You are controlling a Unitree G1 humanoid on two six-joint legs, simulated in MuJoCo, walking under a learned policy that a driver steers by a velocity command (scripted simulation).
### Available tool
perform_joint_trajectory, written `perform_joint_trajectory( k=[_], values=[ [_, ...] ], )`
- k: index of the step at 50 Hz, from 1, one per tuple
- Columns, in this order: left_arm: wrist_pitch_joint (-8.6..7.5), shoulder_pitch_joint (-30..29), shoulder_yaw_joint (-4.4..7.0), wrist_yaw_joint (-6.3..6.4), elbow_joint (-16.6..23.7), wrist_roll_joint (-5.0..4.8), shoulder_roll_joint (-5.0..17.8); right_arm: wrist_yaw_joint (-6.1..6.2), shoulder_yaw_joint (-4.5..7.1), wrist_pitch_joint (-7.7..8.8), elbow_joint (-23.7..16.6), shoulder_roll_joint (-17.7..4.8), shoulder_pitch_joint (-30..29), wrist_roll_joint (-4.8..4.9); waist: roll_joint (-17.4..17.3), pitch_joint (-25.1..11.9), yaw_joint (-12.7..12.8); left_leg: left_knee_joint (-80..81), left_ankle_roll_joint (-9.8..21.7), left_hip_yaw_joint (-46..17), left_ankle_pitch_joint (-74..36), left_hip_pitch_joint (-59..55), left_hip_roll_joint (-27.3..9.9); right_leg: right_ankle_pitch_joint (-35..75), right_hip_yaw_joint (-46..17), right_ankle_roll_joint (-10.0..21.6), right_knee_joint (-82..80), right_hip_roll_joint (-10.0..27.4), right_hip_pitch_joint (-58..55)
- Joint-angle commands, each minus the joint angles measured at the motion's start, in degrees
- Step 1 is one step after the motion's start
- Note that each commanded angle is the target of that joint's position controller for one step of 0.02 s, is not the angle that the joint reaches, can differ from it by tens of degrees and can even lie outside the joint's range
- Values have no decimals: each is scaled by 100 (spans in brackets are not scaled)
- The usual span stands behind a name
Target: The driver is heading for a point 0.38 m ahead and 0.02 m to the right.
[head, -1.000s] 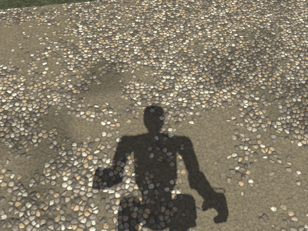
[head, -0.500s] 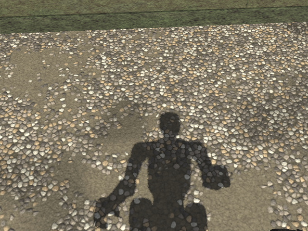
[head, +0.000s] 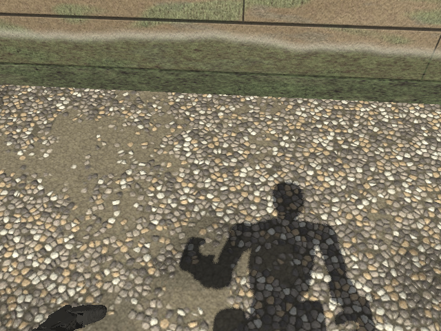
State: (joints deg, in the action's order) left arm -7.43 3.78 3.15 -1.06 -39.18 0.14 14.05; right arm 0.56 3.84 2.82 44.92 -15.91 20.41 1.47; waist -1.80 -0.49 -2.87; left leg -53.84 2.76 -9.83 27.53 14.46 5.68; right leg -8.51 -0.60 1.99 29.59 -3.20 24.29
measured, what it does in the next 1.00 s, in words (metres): walks ahead: left foot, then right foot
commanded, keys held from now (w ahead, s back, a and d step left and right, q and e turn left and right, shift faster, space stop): w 0.28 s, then no key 0.72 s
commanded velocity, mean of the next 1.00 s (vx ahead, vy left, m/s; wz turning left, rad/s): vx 0.25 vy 0.00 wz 0.05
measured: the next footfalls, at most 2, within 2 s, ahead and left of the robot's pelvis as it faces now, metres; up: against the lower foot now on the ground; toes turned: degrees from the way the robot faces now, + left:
left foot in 0.40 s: +0.37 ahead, +0.15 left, +0.00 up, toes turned +2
right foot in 0.74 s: +0.37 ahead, -0.10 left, +0.00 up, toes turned +1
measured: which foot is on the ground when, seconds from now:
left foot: up 0.00-0.38, down 0.40-1.00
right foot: down 0.00-0.42, up 0.44-0.72, down 0.74-1.00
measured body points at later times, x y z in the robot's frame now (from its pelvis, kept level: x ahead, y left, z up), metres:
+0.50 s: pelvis +0.24 +0.04 +0.00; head +0.28 +0.05 +0.45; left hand +0.26 +0.32 -0.13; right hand +0.47 -0.18 -0.07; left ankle +0.33 +0.14 -0.73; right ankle +0.12 -0.11 -0.66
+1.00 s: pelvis +0.32 +0.03 +0.01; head +0.33 +0.02 +0.46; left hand +0.42 +0.28 -0.12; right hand +0.42 -0.22 -0.13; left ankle +0.33 +0.15 -0.73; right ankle +0.33 -0.10 -0.73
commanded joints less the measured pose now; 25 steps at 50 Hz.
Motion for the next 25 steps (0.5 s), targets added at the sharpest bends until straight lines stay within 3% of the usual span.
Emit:
perform_joint_trajectory(
  k=[1,2,3,5,10,14,16,18,19,20,21,22,23,24,25],
  values=[
    [107,1356,261,38,-32,-54,786,-23,104,163,-656,-758,-457,-3,589,-447,763,-2001,-93,167,-255,3223,-660,-1326,-3080,1316,-1294,2190,-3107],
    [137,1104,202,17,-38,-20,668,-37,104,167,-744,-678,-709,-103,410,-31,615,-1608,-102,305,-563,3121,-830,-896,-2634,1239,-1507,1948,-2414],
    [127,971,153,9,-31,17,583,-44,120,162,-755,-610,-700,-134,514,64,451,-1291,-114,348,-783,2835,-1004,-414,-2300,1153,-1642,1765,-1990],
    [109,917,142,-11,-84,3,584,-61,81,141,-727,-405,-542,-103,735,24,299,-865,-177,520,-940,2472,-1093,290,-1806,1143,-1828,1535,-1587],
    [149,1164,240,51,-301,-88,980,-88,-70,182,-918,-131,-1330,-141,593,23,484,938,-311,800,-2276,2145,-1114,1259,-885,1069,-1999,1334,-1379],
    [216,1628,247,45,-525,-167,1105,-168,-74,214,-1090,-206,-1988,-53,606,121,753,1911,-304,896,-2935,1800,-906,1057,-752,949,-1874,1391,-1616],
    [295,1747,237,63,-622,-157,1111,-218,-52,248,-1198,-258,-2189,-79,634,182,767,2253,-199,922,-2766,1756,-770,1723,-775,832,-1520,1467,-1955],
    [376,1726,241,104,-666,-150,1160,-259,4,295,-1179,-366,-1982,-131,718,-40,576,2623,-35,963,-2706,1263,-620,2490,-748,616,-946,1438,-2223],
    [395,1623,229,127,-640,-156,1157,-247,65,310,-1035,-470,-1529,-187,699,-316,309,2890,88,1087,-3052,534,-475,3070,-618,466,-456,1257,-2169],
    [372,1627,181,141,-599,-114,1043,-210,148,321,-901,-724,-985,-252,586,-711,66,2932,281,943,-4097,-486,-708,3007,-426,241,277,972,-1823],
    [304,1664,38,145,-399,82,684,-143,223,305,-836,-1187,-207,-396,-214,-1594,-129,2315,786,-210,-6580,-2323,-1951,1081,-173,-89,1909,558,-567],
    [261,2623,-110,102,-592,29,337,-157,191,207,-754,-1167,-54,-356,-1488,-2488,57,2280,1816,-1709,-7469,-3639,-3214,-3078,-251,-410,3610,67,799],
    [298,2486,33,91,-741,-75,923,-183,146,105,-723,-862,64,-216,-850,-2544,-157,2518,1701,-1790,-6433,-3299,-2907,-3182,-700,-442,4061,270,1013],
    [356,1924,73,105,-594,-154,1027,-176,89,68,-740,-727,-352,-163,-590,-1720,-94,2711,1463,-1201,-5924,-2656,-2609,-2873,-507,-480,4109,468,1392],
    [435,1593,52,157,-541,-108,919,-170,14,55,-749,-544,-782,-167,-233,-1223,58,2920,1298,-848,-5560,-1889,-2340,-2497,-377,-526,3808,669,1348]
  ],
)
